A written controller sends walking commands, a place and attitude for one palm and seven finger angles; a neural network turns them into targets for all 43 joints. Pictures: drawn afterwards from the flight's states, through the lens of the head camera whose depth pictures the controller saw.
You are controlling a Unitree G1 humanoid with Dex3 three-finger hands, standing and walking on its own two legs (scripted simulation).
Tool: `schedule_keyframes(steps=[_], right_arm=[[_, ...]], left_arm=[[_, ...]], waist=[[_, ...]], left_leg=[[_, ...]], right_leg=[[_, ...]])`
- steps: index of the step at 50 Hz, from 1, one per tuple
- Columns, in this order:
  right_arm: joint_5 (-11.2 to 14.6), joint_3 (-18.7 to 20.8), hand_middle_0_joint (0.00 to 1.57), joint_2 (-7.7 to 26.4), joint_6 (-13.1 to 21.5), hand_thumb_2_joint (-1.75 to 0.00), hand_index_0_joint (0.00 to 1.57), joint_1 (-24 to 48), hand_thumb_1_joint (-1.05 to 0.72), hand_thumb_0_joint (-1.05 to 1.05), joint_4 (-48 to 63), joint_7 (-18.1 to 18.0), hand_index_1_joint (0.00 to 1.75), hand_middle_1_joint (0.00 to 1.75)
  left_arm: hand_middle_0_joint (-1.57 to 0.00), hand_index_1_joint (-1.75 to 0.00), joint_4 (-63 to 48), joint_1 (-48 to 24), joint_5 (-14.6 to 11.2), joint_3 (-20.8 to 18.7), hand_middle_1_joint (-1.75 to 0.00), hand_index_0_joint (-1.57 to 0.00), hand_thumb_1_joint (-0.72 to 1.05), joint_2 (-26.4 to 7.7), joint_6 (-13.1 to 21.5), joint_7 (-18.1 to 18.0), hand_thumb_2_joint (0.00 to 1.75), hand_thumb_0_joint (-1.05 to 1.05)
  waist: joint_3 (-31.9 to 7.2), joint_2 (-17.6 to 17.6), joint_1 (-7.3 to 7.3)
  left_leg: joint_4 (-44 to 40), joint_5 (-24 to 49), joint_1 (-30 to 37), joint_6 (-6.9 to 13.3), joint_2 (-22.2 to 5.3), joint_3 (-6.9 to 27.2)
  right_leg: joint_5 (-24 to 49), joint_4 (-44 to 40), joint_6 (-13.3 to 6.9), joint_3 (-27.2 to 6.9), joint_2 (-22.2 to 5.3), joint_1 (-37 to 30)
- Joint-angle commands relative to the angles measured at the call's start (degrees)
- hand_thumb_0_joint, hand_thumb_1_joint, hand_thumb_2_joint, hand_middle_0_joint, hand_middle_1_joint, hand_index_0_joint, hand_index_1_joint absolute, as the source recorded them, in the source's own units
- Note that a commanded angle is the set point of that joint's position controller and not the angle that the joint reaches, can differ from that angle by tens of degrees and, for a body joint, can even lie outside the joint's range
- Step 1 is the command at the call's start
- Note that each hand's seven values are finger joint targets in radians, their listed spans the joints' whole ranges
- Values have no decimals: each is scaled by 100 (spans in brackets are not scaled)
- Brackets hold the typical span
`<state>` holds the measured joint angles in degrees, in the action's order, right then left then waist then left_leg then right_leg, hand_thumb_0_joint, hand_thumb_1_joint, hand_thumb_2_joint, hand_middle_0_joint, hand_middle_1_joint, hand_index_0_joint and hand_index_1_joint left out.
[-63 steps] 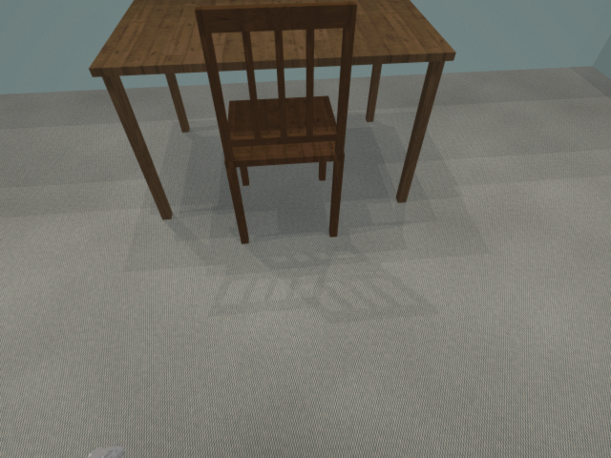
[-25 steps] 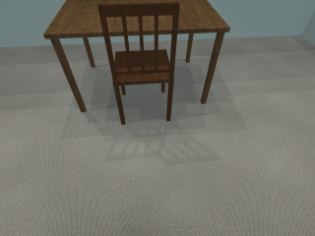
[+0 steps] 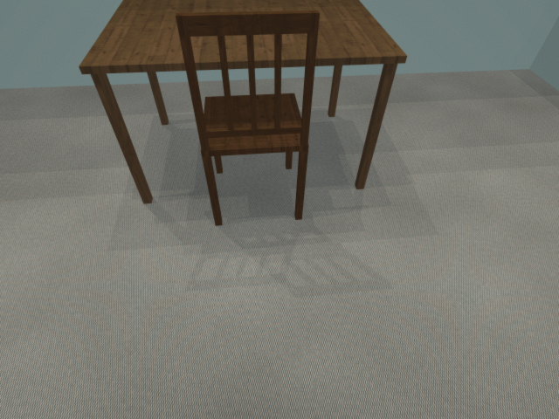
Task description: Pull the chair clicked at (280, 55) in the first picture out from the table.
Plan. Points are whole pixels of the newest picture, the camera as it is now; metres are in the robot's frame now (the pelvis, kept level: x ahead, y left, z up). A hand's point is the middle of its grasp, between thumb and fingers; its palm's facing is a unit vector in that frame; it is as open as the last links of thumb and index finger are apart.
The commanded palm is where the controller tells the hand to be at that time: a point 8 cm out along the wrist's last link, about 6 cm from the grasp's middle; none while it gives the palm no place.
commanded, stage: look at it before walking up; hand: left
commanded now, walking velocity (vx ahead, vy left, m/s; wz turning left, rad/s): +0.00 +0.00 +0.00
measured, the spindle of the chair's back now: (252, 85) +1.12 +0.15 -0.08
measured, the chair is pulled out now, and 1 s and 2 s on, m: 0.00 0.00 0.00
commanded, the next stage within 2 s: walk to a spot facing it in 0.18 s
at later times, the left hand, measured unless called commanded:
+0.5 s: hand out of the picture +0.04 +0.21 -0.18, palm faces -0.02 -0.97 -0.23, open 7.4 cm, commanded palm none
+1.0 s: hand (218, 327) +0.33 +0.14 -0.20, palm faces -0.19 -0.95 -0.23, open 7.3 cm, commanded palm none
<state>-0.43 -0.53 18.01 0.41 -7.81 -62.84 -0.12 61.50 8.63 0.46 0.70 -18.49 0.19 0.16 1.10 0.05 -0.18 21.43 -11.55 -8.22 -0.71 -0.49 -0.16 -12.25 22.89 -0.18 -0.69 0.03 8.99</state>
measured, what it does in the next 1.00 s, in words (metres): walks ahead: right foot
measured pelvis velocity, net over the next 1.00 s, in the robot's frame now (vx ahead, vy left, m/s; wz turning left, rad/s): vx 0.19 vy -0.04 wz -0.21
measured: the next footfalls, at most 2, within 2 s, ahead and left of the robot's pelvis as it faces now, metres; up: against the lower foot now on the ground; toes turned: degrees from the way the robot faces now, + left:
right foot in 0.96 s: +0.31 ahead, -0.16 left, +0.00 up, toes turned -20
left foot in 1.36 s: +0.47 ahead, +0.05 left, +0.00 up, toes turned -1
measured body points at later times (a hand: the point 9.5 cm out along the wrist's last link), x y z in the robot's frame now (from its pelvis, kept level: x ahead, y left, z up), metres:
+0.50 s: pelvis +0.03 +0.01 -0.01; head +0.02 +0.01 +0.44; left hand +0.04 +0.27 -0.16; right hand +0.05 -0.26 -0.16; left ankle +0.00 +0.13 -0.74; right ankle +0.00 -0.12 -0.74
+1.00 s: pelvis +0.19 -0.04 -0.04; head +0.23 -0.04 +0.41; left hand +0.34 +0.20 -0.18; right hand +0.00 -0.19 -0.17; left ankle +0.03 +0.12 -0.68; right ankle +0.27 -0.14 -0.75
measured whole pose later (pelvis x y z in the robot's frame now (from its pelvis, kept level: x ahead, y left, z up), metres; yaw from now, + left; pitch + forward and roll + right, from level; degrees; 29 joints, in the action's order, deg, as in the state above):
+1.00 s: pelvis +0.19 -0.04 -0.04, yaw -12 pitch -2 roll -1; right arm -0.1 1.4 6.1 1.6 -30.0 -70.6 -0.8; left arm 56.7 8.2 1.0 -4.0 -13.5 3.4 1.0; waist 6.4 0.0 -1.3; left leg 56.9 -30.3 -4.3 0.1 -6.7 -7.0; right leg -12.1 40.0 -5.1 9.2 -1.4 25.3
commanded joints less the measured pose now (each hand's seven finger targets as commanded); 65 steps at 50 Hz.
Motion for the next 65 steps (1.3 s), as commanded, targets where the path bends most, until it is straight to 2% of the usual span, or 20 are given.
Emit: schedule_keyframes(steps=[1, 14, 16, 20, 27, 29, 30, 31, 33, 39, 42, 45, 46, 47, 48, 49, 51, 54, 62, 65], right_arm=[[-17, 223, 20, 1114, 149, -90, 20, 181, -90, 0, 310, -69, 30, 30], [-15, 216, 20, 1110, 145, -90, 20, 151, -90, 0, 272, -67, 30, 30], [-56, 71, 20, 433, 54, -90, 20, -245, -90, 0, 86, -45, 30, 30], [-110, 151, 20, 380, 8, -90, 20, -493, -90, 0, 144, -15, 30, 30], [-68, 253, 20, 39, 219, -90, 20, -988, -90, 0, 288, -32, 30, 30], [-64, 295, 20, 40, 309, -90, 20, -1510, -90, 0, 128, -68, 30, 30], [-115, 410, 20, 369, 363, -90, 20, -2292, -90, 0, -117, -120, 30, 30], [-135, 423, 20, 392, 406, -90, 20, -2893, -90, 0, -301, -188, 30, 30], [-105, 328, 20, 10, 449, -90, 20, -2792, -90, 0, -298, -241, 30, 30], [-108, 286, 20, -252, 553, -90, 20, -2269, -90, 0, -272, -244, 30, 30], [-87, 326, 20, -160, 511, -90, 20, -2324, -90, 0, -419, -227, 30, 30], [-52, 370, 20, 35, 456, -90, 20, -2097, -90, 0, -397, -222, 30, 30], [-33, 382, 20, -19, 446, -90, 20, -2051, -90, 0, -355, -185, 30, 30], [37, 321, 20, -367, 449, -90, 20, -2166, -90, 0, -269, -97, 30, 30], [74, 309, 20, -723, 435, -90, 20, -2203, -90, 0, -50, -113, 30, 30], [72, 333, 20, -596, 390, -90, 20, -1688, -90, 0, 99, -71, 30, 30], [-62, 380, 20, -620, 299, -90, 20, -1358, -90, 0, 191, -25, 30, 30], [-133, 365, 20, -825, 70, -90, 20, -1959, -90, 0, 26, 4, 30, 30], [-93, 392, 20, -817, 175, -90, 20, -853, -90, 0, 624, 160, 30, 30], [-98, 383, 20, -688, 262, -90, 20, -1010, -90, 0, 585, 120, 30, 30]], left_arm=[[-20, -30, -325, -188, 20, -237, -30, -20, 90, -1119, 135, -96, 90, 0], [-20, -30, -281, -131, 19, -233, -30, -20, 90, -1115, 140, -97, 90, 0], [-20, -30, -104, 273, 25, -106, -30, -20, 90, -469, 30, -115, 90, 0], [-20, -30, -132, 636, 76, -217, -30, -20, 90, -532, -53, -17, 90, 0], [-20, -30, -168, 1228, 54, -408, -30, -20, 90, -396, 102, -16, 90, 0], [-20, -30, -259, 985, 53, -405, -30, -20, 90, -133, 126, -4, 90, 0], [-20, -30, -393, 676, 49, -367, -30, -20, 90, 167, 156, 19, 90, 0], [-20, -30, -655, 145, 70, -333, -30, -20, 90, 269, 249, -3, 90, 0], [-20, -30, -645, -38, 84, -385, -30, -20, 90, 286, 256, 28, 90, 0], [-20, -30, -723, -217, 65, -324, -30, -20, 90, 790, 76, 229, 90, 0], [-20, -30, -624, -44, 58, -354, -30, -20, 90, 743, 82, 208, 90, 0], [-20, -30, -274, 1103, 117, -471, -30, -20, 90, 487, 138, 147, 90, 0], [-20, -30, -63, 1856, 153, -558, -30, -20, 90, 223, 217, 109, 90, 0], [-20, -30, 64, 2412, 160, -683, -30, -20, 90, -332, 282, 14, 90, 0], [-20, -30, 93, 2577, 67, -745, -30, -20, 90, -759, 292, -27, 90, 0], [-20, -30, -62, 2153, -18, -767, -30, -20, 90, -806, 261, -44, 90, 0], [-20, -30, -339, 1028, 32, -559, -30, -20, 90, -214, 275, -102, 90, 0], [-20, -30, -424, 617, 109, -460, -30, -20, 90, 122, 340, -126, 90, 0], [-20, -30, -267, 1045, 133, -513, -30, -20, 90, 6, 370, -78, 90, 0], [-20, -30, -239, 1089, 88, -511, -30, -20, 90, 89, 310, -63, 90, 0]], waist=[[-205, 9, 19], [-202, -29, 26], [-258, 84, 27], [588, 337, 81], [553, 559, -1], [652, -270, -279], [539, -1419, -602], [732, -1678, -777], [995, -465, -554], [1135, -765, -90], [891, -797, 34], [236, -694, 589], [-220, -408, 939], [-755, 591, 1114], [-1023, 1272, 850], [-751, 896, 847], [264, 128, 287], [248, 262, -221], [444, 376, 0], [488, 198, -140]], left_leg=[[-378, 685, 119, 196, -626, 541], [-412, 668, 136, 196, -628, 550], [-279, -198, 122, 108, -558, 343], [107, -1900, -676, 164, -361, 168], [1074, -1434, -708, 184, -292, -282], [305, -1120, 302, 403, -694, 263], [-444, -485, 1290, 821, -1567, 1497], [-742, 1167, 1938, 1195, -2294, 2160], [-531, 2364, 1707, 1445, -2450, 1625], [-1104, 1773, 630, 852, -1561, -327], [-769, 2994, 611, 816, -1551, -692], [870, 4240, 550, 645, -1460, -1053], [2076, 3691, 23, 470, -1240, -1141], [3918, 1210, -1201, 324, -860, -1219], [5861, -2044, -2383, 202, -192, -706], [6259, -1816, -2610, 311, -507, -104], [5886, -980, -2562, 262, -923, 37], [4916, -700, -1833, 81, -989, -175], [2198, -437, -1381, 8, -749, -564], [1221, -145, -513, 1, -472, -886]], right_leg=[[613, -438, -151, -604, -634, 70], [588, -487, -144, -610, -643, 42], [-447, -475, -85, -608, -598, 73], [-2341, -653, -347, -1127, -565, 689], [-1543, -273, -845, -1658, -773, 670], [-829, 831, -618, -1033, -286, 1602], [-590, 2574, -358, -86, 286, 2560], [-1736, 3639, -232, 182, 177, 3640], [-1561, 4317, -220, -70, -434, 3887], [-173, 2542, -218, 663, -516, 2666], [63, 1940, -397, 983, -150, 1642], [84, 1431, -595, 1164, 157, 124], [299, 1028, -661, 1048, 120, -964], [-169, 585, -1027, -502, -1150, -1989], [-243, -317, -1671, -3092, -2553, -2180], [-1512, -904, -1720, -3227, -2586, -1403], [-1977, -1115, -1315, -2105, -2163, 440], [-1271, -1307, -972, -721, -1699, 1480], [-1117, -1228, -953, -278, -1525, 1118], [-854, -638, -743, 31, -1209, 1087]])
